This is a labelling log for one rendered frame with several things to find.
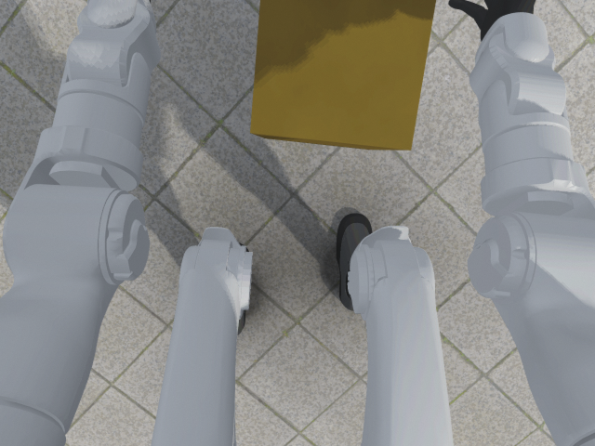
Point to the left robot upper arm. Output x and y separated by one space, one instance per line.
69 248

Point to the right robot shin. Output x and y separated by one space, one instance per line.
397 233

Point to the right robot forearm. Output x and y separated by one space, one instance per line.
528 157

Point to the carton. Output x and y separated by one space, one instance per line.
344 73

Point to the left robot thigh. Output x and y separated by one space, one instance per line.
197 400

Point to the right robot upper arm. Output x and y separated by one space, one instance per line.
539 270

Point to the left robot forearm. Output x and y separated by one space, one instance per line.
102 102

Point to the right robot hand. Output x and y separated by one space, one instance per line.
485 18

